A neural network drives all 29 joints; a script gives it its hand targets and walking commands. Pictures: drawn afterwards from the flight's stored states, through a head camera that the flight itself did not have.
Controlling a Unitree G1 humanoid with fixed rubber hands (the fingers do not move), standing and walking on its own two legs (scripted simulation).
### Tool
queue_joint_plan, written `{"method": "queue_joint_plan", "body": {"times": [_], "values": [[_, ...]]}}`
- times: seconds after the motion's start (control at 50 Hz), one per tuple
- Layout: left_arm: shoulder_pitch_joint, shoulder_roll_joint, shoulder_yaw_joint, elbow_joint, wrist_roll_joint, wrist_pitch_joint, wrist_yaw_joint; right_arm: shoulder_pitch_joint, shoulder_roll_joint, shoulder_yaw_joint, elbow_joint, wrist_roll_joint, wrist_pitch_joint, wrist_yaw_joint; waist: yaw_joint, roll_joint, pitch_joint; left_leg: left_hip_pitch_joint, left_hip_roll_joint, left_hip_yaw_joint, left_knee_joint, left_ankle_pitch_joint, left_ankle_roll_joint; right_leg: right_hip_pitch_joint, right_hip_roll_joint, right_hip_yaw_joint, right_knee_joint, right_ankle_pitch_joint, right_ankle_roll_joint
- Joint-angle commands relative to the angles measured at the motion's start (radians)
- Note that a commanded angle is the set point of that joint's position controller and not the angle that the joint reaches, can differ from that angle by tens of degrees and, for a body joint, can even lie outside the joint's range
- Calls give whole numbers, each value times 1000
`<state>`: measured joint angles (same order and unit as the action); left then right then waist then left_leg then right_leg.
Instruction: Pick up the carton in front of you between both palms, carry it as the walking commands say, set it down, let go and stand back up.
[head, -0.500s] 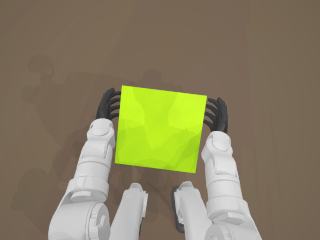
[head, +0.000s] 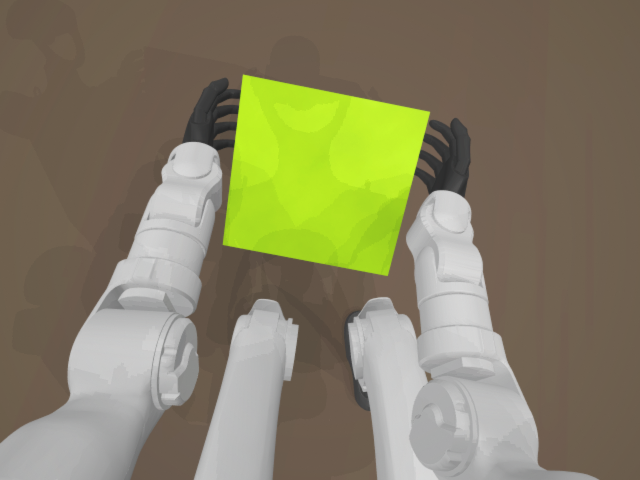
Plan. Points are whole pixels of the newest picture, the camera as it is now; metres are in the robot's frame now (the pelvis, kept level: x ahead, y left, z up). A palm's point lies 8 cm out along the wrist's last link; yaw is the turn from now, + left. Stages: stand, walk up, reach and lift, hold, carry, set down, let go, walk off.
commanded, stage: set down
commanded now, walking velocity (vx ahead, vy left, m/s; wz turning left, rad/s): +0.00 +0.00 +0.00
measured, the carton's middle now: (323, 169) +0.49 +0.01 -0.23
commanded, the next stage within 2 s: none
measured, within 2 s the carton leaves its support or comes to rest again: rests again in 1.22 s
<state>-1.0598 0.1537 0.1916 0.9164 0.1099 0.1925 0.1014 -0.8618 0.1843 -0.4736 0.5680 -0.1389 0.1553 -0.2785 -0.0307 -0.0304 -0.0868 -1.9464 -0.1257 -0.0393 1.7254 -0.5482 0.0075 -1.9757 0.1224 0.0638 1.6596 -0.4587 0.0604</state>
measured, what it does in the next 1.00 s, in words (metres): lowers itself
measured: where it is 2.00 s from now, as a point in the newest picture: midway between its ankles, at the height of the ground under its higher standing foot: (315, 384)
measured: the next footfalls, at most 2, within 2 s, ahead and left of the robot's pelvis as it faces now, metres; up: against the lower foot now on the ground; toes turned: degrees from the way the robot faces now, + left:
none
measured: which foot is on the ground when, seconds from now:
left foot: down 0.00-1.00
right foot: down 0.00-1.00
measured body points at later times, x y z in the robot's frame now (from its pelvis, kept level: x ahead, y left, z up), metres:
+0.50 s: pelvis -0.02 +0.01 -0.10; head +0.34 +0.06 +0.17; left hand +0.55 +0.15 -0.27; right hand +0.48 -0.14 -0.26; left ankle +0.08 +0.10 -0.48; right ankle +0.11 -0.12 -0.48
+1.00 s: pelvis -0.01 +0.01 -0.12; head +0.34 +0.05 +0.15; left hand +0.57 +0.15 -0.28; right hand +0.50 -0.15 -0.27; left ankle +0.08 +0.10 -0.48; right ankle +0.11 -0.12 -0.48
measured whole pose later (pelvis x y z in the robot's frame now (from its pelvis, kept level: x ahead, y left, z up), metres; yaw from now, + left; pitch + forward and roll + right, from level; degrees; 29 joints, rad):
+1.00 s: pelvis -0.01 +0.01 -0.12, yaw -2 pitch +42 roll -5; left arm -1.55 0.33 0.15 1.23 0.17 0.19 0.00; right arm -1.24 0.09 -0.67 0.74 -0.17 0.18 -0.14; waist -0.07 -0.06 0.17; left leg -2.27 -0.11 -0.01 2.16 -0.62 0.04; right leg -2.28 0.15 0.02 2.06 -0.53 0.11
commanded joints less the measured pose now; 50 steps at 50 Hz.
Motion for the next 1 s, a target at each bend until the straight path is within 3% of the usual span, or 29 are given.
{"method": "queue_joint_plan", "body": {"times": [0.0, 0.02, 0.08, 0.12, 0.14, 0.16, 0.18, 0.2, 0.24, 0.3, 0.32, 0.36, 0.44, 0.46, 0.48, 0.5, 0.54, 0.56, 0.64, 0.66, 0.68, 0.7, 0.76, 0.78, 0.86, 0.9, 0.92, 0.94, 0.98], "values": [[-617, -770, -352, -96, -98, -50, -248, -647, 689, 496, 47, 51, 6, 228, -16, 113, -1046, 481, -15, 6, -133, 285, -19, 561, 48, -100, 5, 258, 16], [-617, -743, -361, -106, -95, -56, -251, -668, 729, 505, 31, 61, 15, 225, 28, 80, -1055, 477, -22, 33, -110, 280, -17, 565, 57, -98, 1, 248, 24], [-652, -809, -341, -32, -117, -41, -270, -798, 704, 495, -9, 67, 6, 235, -18, 102, -1049, 423, -14, 2, -76, 281, -13, 543, 50, -123, 66, 253, 19], [-713, -788, -364, -72, -137, -54, -260, -809, 719, 495, -1, 92, 5, 244, -7, 87, -1080, 471, -8, 8, -54, 331, -15, 494, 55, -133, 86, 265, 22], [-726, -786, -374, -76, -130, -52, -259, -788, 701, 461, 36, 76, 10, 240, -27, 145, -1077, 454, -11, 11, -48, 323, -24, 484, 48, -137, 100, 257, 17], [-738, -785, -381, -92, -145, -58, -253, -796, 696, 474, 5, 104, 3, 239, -2, 162, -1109, 469, -11, 24, -31, 329, -29, 499, 55, -133, 117, 284, 11], [-742, -737, -371, -18, -127, -49, -241, -802, 658, 441, 54, 67, 7, 237, -43, 144, -1043, 441, -8, -8, -32, 313, -20, 416, 46, -151, 142, 246, 15], [-703, -747, -341, 45, -106, -39, -243, -845, 665, 438, 49, 95, 9, 238, 6, 160, -991, 436, -2, 13, -15, 287, -16, 399, 47, -139, 141, 221, 19], [-782, -719, -317, 38, -99, -49, -246, -848, 641, 401, 82, 79, 19, 241, 5, 134, -959, 387, 0, 23, -8, 239, -13, 396, 50, -137, 140, 190, 15], [-870, -646, -370, -25, -127, -60, -241, -922, 616, 402, 59, 98, 16, 238, -1, 149, -992, 377, -2, 5, 25, 277, 1, 375, 39, -149, 218, 227, 19], [-847, -677, -358, 56, -133, -44, -238, -946, 591, 389, 57, 97, 9, 232, -55, 148, -1020, 430, 8, -5, 46, 269, 1, 375, 44, -163, 217, 211, 25], [-862, -656, -352, 75, -130, -48, -237, -943, 608, 347, 112, 93, 16, 231, -7, 165, -952, 419, 13, -11, 56, 276, -1, 313, 30, -161, 255, 196, 24], [-905, -652, -373, 110, -165, -48, -251, -998, 574, 370, 92, 105, 10, 238, -55, 168, -973, 396, 20, -6, 132, 340, -8, 327, 19, -161, 297, 249, 24], [-848, -625, -334, 178, -119, -45, -248, -956, 573, 342, 150, 98, 14, 240, -6, 176, -905, 363, 10, 15, 124, 300, -9, 283, 32, -161, 295, 225, 23], [-841, -596, -320, 214, -103, -32, -255, -939, 553, 302, 131, 57, 21, 248, -75, 129, -856, 328, 26, -24, 133, 295, 11, 288, 16, -177, 318, 214, 31], [-836, -584, -313, 184, -84, -30, -259, -947, 621, 285, 149, 83, 36, 263, 20, 131, -867, 369, 26, -22, 134, 327, 21, 228, 28, -165, 314, 183, 39], [-826, -622, -287, 198, -68, -18, -277, -930, 569, 257, 148, 68, 37, 275, -21, 187, -836, 324, 18, -14, 149, 309, 8, 215, 27, -164, 323, 202, 19], [-791, -646, -248, 259, -59, -12, -289, -954, 562, 241, 163, 56, 39, 274, -25, 150, -804, 318, 18, -18, 138, 292, 18, 204, 38, -178, 320, 181, 23], [-775, -620, -243, 268, -49, -16, -294, -900, 632, 270, 200, 72, 55, 296, 6, 87, -749, 286, 20, -16, 184, 399, 22, 179, 31, -159, 334, 219, 28], [-724, -660, -245, 290, -59, -13, -295, -863, 607, 249, 184, 48, 42, 294, -43, 106, -766, 319, 23, -32, 174, 399, 20, 157, 36, -191, 352, 216, 35], [-743, -671, -253, 245, -64, -14, -293, -880, 591, 248, 202, 72, 40, 302, -24, 176, -756, 334, 28, -33, 167, 425, 12, 107, 33, -180, 356, 206, 28], [-727, -643, -234, 287, -52, -6, -292, -862, 612, 252, 197, 65, 43, 309, -19, 125, -722, 348, 26, -42, 164, 438, 21, 87, 40, -186, 351, 194, 33], [-662, -646, -192, 291, -19, -12, -292, -844, 562, 229, 217, 49, 47, 322, 20, 157, -657, 279, 30, -41, 168, 404, 25, 33, 35, -161, 358, 176, 28], [-689, -610, -197, 294, -12, -12, -290, -803, 576, 212, 221, 40, 50, 323, -11, 140, -626, 262, 39, -52, 166, 398, 25, 4, 40, -165, 354, 162, 29], [-680, -532, -161, 364, 21, 4, -298, -761, 539, 173, 271, 15, 65, 317, 19, 124, -572, 169, 35, -38, 158, 243, 43, 43, 43, -149, 347, 111, 19], [-694, -530, -188, 336, 14, 2, -298, -763, 510, 127, 286, -12, 67, 321, -12, 142, -555, 147, 42, -44, 151, 259, 50, 63, 37, -147, 347, 125, 26], [-696, -497, -159, 325, 40, 0, -301, -793, 536, 138, 280, 5, 71, 324, 48, 93, -540, 155, 31, -38, 151, 240, 65, 38, 45, -143, 344, 108, 27], [-686, -511, -156, 351, 22, 8, -304, -785, 502, 139, 260, -2, 67, 321, -8, 111, -538, 158, 35, -40, 150, 234, 59, 62, 46, -153, 335, 106, 29], [-700, -482, -140, 348, 36, 14, -316, -760, 463, 119, 298, -16, 69, 319, -16, 130, -490, 74, 46, -50, 172, 233, 58, 44, 33, -136, 351, 119, 21]]}}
